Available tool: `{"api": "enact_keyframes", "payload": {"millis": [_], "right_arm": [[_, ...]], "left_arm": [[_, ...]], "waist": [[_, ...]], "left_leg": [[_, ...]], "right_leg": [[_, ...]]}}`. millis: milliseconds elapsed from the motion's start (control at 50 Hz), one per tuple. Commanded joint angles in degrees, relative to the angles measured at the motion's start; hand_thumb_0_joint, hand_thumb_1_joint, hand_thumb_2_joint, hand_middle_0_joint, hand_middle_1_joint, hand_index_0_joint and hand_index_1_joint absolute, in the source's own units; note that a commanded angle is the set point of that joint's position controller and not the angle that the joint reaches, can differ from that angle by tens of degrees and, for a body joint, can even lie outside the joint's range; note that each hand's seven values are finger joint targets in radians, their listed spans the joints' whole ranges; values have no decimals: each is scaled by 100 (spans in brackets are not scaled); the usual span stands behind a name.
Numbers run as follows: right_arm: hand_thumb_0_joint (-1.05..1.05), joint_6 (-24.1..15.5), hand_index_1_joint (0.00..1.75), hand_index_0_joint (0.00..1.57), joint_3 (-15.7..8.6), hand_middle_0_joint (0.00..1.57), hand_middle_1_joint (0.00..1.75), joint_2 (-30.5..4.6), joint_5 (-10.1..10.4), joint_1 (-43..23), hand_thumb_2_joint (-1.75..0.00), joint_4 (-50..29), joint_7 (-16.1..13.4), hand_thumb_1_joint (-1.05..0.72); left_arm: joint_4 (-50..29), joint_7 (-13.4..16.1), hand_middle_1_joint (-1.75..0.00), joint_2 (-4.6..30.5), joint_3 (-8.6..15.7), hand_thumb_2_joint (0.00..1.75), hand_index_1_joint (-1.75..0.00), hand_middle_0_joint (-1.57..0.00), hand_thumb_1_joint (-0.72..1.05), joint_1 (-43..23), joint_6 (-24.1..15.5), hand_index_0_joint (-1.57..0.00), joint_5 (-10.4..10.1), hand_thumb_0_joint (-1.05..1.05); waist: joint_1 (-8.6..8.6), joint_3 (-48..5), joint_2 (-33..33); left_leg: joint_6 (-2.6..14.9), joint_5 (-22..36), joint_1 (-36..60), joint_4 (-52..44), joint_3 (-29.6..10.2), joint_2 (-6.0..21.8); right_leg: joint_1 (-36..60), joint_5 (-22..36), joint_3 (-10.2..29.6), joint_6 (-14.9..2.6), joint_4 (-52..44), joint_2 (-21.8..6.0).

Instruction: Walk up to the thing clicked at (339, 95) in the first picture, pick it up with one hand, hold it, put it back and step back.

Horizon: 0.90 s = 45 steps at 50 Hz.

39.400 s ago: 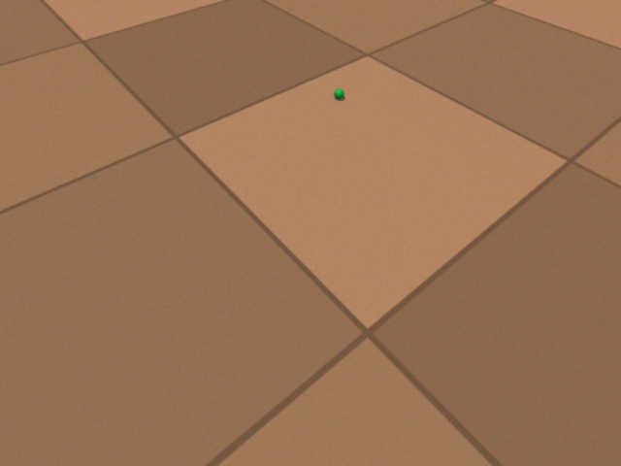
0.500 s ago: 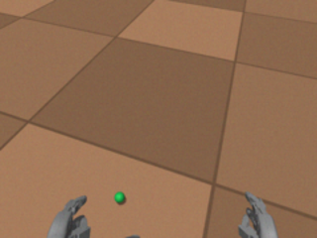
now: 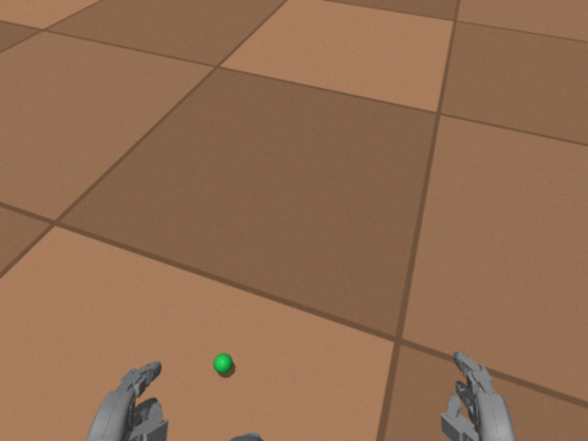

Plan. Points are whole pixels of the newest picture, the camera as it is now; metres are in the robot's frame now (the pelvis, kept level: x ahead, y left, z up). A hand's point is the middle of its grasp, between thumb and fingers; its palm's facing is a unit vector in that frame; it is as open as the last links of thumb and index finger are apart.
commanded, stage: home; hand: left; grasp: from above
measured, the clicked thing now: (223, 363) +0.45 +0.22 -0.69
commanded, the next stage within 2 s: stand in 0.74 s
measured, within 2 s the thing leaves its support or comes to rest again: neither
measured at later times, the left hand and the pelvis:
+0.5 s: hand (163, 422) +0.17 +0.18 -0.05, palm faces +0.03 -0.98 -0.19, open 7.4 cm; pelvis +0.01 +0.00 +0.00, yaw +0 degrees
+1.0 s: hand out of the picture +0.15 +0.21 -0.09, palm faces +0.00 -0.95 -0.31, open 7.4 cm; pelvis -0.01 +0.00 +0.02, yaw +0 degrees
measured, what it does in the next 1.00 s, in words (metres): stands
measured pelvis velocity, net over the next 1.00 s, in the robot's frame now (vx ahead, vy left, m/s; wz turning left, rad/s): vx -0.01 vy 0.00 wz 0.00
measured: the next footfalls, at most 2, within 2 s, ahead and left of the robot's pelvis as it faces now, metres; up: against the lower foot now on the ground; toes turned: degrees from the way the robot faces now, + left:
none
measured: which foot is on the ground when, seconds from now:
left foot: down 0.00-1.00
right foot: down 0.00-1.00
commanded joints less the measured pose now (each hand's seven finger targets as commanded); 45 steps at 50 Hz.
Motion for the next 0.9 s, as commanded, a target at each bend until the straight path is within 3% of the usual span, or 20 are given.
{"api": "enact_keyframes", "payload": {"millis": [0, 100, 180, 200, 260, 400, 420, 460, 520, 800, 820, 840, 860, 880], "right_arm": [[0, -335, 30, 20, -329, 20, 30, -709, -37, -383, -90, -889, -61, -90], [0, -317, 30, 20, -339, 20, 30, -706, -28, -384, -90, -925, -60, -90], [0, -307, 30, 20, -382, 20, 30, -739, -36, -304, -90, -899, -54, -90], [0, -293, 30, 20, -354, 20, 30, -708, -35, -331, -90, -906, -47, -90], [0, -297, 30, 20, -354, 20, 30, -716, -33, -349, -90, -889, -47, -90], [0, -255, 30, 20, -378, 20, 30, -734, -26, -303, -90, -903, -26, -90], [0, -247, 30, 20, -369, 20, 30, -729, -18, -338, -90, -906, -16, -90], [0, -232, 30, 20, -362, 20, 30, -733, -24, -341, -90, -900, -13, -90], [0, -225, 30, 20, -396, 20, 30, -767, -33, -324, -90, -887, 6, -90], [0, -258, 30, 20, -361, 20, 30, -736, -20, -356, -90, -965, -10, -90], [0, 344, 30, 20, -617, 20, 30, -1223, -735, -820, -90, 401, 331, -90], [0, 545, 30, 20, -720, 20, 30, -1298, -735, -786, -90, 485, 453, -90], [0, 629, 30, 20, -682, 20, 30, -1254, -733, -679, -90, 530, 548, -90], [0, 691, 30, 20, -677, 20, 30, -1278, -785, -617, -90, 566, 613, -90]], "left_arm": [[-1094, 59, -30, 566, 349, 90, -30, -20, 90, -183, -286, -20, -2, 0], [-1153, 59, -30, 582, 379, 90, -30, -20, 90, -120, -292, -20, -15, 0], [-1075, 58, -30, 600, 402, 90, -30, -20, 90, -7, -285, -20, -17, 0], [-1175, 61, -30, 569, 316, 90, -30, -20, 90, -130, -299, -20, -4, 0], [-1039, 62, -30, 573, 357, 90, -30, -20, 90, -135, -313, -20, -4, 0], [-1101, 61, -30, 560, 351, 90, -30, -20, 90, -33, -299, -20, -18, 0], [-1137, 70, -30, 595, 372, 90, -30, -20, 90, -66, -281, -20, -20, 0], [-1068, 62, -30, 575, 347, 90, -30, -20, 90, -138, -274, -20, -4, 0], [-1016, 47, -30, 554, 336, 90, -30, -20, 90, -98, -258, -20, 9, 0], [-1111, 59, -30, 587, 360, 90, -30, -20, 90, -171, -304, -20, -14, 0], [900, 252, -30, 970, 413, 90, -30, -20, 90, -1733, -1401, -20, 709, 0], [1895, 227, -30, 1063, 507, 90, -30, -20, 90, -1285, -1782, -20, 724, 0], [2101, 206, -30, 1137, 474, 90, -30, -20, 90, -1282, -1968, -20, 762, 0], [2230, 151, -30, 1075, 415, 90, -30, -20, 90, -1410, -2064, -20, 717, 0]], "waist": [[-8, -342, 138], [1, -440, 54], [-23, -684, 62], [-13, -524, 74], [-38, -376, 113], [-38, -642, 46], [17, -515, 81], [-28, -396, 124], [-14, -422, 287], [-31, -435, 80], [430, 899, -312], [355, 281, -422], [273, 105, -526], [197, 273, -301]], "left_leg": [[-47, 936, 560, -1086, -183, 101], [-32, 1068, 572, -1008, -122, 81], [-37, 1693, 697, -873, -104, 71], [-33, 1552, 656, -891, -84, 67], [-34, 1231, 597, -986, -108, 76], [-47, 1792, 766, -911, -152, 92], [-51, 1690, 683, -942, -159, 93], [-53, 1442, 662, -1006, -192, 108], [-108, 1398, 717, -1130, -303, 160], [-35, 1057, 594, -1040, -169, 88], [196, 1737, 601, -1628, -444, 320], [249, 2147, 1147, -1511, -276, 226], [243, 2319, 1401, -1504, -269, 251], [208, 2111, 1434, -1714, -361, 256]], "right_leg": [[148, 860, 37, 9, -856, -34], [229, 955, 55, 12, -885, -39], [369, 1506, 63, 1, -767, -45], [306, 1408, 71, 9, -817, -50], [231, 1122, 66, 11, -856, -46], [389, 1547, 35, -10, -767, -35], [347, 1467, 39, -9, -784, -44], [249, 1266, 40, -8, -810, -46], [145, 1141, 16, -31, -716, -36], [179, 972, 50, 1, -845, -45], [1237, 979, 776, -181, -1274, -609], [1385, 1259, 1020, -346, -1363, -686], [1409, 1427, 1110, -422, -1363, -709], [1267, 1406, 1086, -367, -1437, -612]]}}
